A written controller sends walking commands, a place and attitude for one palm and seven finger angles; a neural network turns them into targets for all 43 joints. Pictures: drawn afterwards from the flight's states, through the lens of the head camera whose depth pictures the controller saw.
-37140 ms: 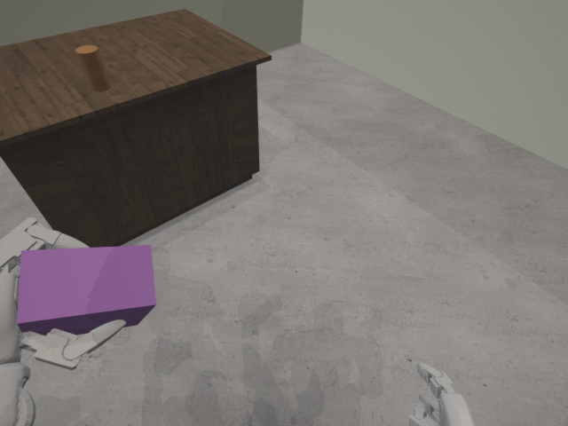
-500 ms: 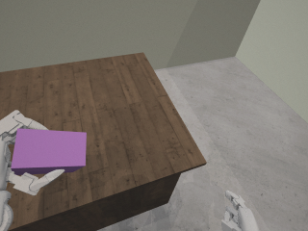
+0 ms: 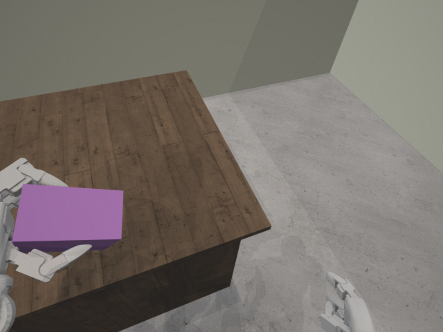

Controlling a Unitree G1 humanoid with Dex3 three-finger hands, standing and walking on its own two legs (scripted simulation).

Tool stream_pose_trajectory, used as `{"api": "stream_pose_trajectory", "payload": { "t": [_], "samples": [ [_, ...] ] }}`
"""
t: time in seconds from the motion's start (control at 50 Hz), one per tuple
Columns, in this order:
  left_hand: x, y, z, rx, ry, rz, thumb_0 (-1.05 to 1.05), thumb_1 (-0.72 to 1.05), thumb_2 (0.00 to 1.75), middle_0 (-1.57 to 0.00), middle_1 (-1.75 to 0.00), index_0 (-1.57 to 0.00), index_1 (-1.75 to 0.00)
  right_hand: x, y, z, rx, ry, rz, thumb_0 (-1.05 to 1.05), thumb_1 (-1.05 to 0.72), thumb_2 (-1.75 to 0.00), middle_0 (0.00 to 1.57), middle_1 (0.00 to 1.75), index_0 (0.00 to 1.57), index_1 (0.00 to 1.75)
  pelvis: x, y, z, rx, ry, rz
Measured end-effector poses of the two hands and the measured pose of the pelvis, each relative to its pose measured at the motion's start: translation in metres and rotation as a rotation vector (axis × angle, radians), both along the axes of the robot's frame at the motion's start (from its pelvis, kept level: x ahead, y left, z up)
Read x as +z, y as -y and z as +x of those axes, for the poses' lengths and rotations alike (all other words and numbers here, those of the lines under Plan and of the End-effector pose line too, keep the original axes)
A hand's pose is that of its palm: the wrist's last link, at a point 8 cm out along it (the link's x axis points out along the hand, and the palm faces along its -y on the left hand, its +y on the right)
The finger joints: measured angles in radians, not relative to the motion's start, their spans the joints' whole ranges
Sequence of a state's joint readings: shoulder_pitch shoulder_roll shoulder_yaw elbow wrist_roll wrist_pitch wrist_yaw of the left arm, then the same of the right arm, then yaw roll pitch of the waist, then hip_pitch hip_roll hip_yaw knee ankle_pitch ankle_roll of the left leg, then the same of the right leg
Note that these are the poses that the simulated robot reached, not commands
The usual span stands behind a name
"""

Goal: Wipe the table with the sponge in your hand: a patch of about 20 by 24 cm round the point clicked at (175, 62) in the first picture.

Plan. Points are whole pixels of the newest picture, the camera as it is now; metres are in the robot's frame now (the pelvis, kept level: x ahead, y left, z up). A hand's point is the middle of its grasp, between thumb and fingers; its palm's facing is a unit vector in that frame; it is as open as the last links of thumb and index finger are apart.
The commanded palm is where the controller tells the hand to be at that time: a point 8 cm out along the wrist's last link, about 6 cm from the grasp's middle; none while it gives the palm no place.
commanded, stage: shuffle to correct the standing spot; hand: left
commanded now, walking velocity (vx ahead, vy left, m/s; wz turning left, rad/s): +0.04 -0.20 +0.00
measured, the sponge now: (84, 222) +0.23 +0.22 +0.13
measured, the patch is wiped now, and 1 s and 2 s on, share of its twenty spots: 0.00 0.00 0.00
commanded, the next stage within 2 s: none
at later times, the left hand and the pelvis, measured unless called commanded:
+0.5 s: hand (64, 214) +0.23 +0.23 +0.16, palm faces +0.32 -0.85 -0.41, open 10.2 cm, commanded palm +0.17 +0.27 +0.18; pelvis +0.01 -0.02 -0.01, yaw +1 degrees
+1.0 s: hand (66, 216) +0.22 +0.23 +0.16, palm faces +0.32 -0.85 -0.41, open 10.2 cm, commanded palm +0.16 +0.27 +0.18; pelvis +0.01 -0.02 +0.00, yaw +1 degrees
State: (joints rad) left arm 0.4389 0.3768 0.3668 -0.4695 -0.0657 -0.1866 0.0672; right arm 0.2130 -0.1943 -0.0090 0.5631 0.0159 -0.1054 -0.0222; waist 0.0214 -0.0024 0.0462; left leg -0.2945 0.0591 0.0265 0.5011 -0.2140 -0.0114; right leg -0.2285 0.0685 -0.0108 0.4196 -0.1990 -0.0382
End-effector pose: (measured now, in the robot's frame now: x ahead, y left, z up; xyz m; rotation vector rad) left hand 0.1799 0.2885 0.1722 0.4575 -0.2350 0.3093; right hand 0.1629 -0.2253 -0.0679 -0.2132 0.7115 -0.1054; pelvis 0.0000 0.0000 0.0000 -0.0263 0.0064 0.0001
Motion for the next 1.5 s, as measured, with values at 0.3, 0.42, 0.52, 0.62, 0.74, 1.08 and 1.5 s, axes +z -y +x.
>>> {"api": "stream_pose_trajectory", "payload": {
  "t": [0.3, 0.42, 0.52, 0.62, 0.74, 1.08, 1.5],
  "samples": [
    [0.004, 0.018, 0.017, -0.032, 0.003, 0.009, -0.01, -0.52, 1.04, -0.71, -1.33, -0.74, -1.33, -0.001, 0.035, 0.005, -0.075, -0.015, -0.044, 0.01, -0.90, -0.90, 0.21, 0.30, 0.20, 0.30, -0.005, 0.015, 0.015, 0.004, -0.003, 0.001],
    [0.004, 0.015, 0.015, -0.029, -0.003, 0.018, -0.01, -0.52, 1.04, -0.71, -1.33, -0.74, -1.33, -0.001, 0.028, 0.009, -0.059, -0.015, -0.032, 0.01, -0.90, -0.90, 0.21, 0.30, 0.20, 0.30, -0.005, 0.016, 0.015, 0.008, 0.001, 0.000],
    [0.001, 0.014, 0.008, -0.021, -0.013, 0.012, -0.01, -0.52, 1.04, -0.71, -1.33, -0.74, -1.33, -0.003, 0.020, 0.010, -0.034, -0.016, -0.020, 0.01, -0.90, -0.90, 0.21, 0.30, 0.20, 0.30, -0.005, 0.015, 0.011, 0.013, 0.000, -0.002],
    [0.000, 0.013, 0.003, -0.007, -0.013, 0.002, -0.01, -0.52, 1.04, -0.71, -1.33, -0.74, -1.33, -0.005, 0.014, 0.009, -0.014, -0.025, -0.013, 0.01, -0.90, -0.90, 0.21, 0.30, 0.21, 0.30, -0.005, 0.014, 0.008, 0.018, -0.002, -0.002],
    [0.003, 0.011, 0.003, 0.004, -0.002, 0.007, -0.01, -0.52, 1.04, -0.71, -1.33, -0.74, -1.33, -0.007, 0.010, 0.008, -0.006, -0.034, -0.005, 0.01, -0.90, -0.90, 0.21, 0.30, 0.21, 0.30, -0.004, 0.013, 0.007, 0.021, -0.004, -0.001],
    [0.002, 0.019, 0.007, -0.012, -0.024, 0.015, -0.01, -0.52, 1.04, -0.71, -1.33, -0.74, -1.33, -0.007, 0.024, 0.005, -0.037, -0.034, -0.009, 0.01, -0.90, -0.90, 0.21, 0.30, 0.21, 0.30, -0.005, 0.018, 0.011, 0.022, -0.002, -0.002],
    [0.001, 0.021, -0.004, 0.005, -0.024, 0.001, -0.01, -0.52, 1.04, -0.71, -1.33, -0.74, -1.33, -0.009, 0.026, -0.001, -0.036, -0.035, -0.004, 0.01, -0.90, -0.90, 0.21, 0.30, 0.21, 0.30, -0.005, 0.021, 0.006, 0.027, 0.002, -0.002]
  ]
}}
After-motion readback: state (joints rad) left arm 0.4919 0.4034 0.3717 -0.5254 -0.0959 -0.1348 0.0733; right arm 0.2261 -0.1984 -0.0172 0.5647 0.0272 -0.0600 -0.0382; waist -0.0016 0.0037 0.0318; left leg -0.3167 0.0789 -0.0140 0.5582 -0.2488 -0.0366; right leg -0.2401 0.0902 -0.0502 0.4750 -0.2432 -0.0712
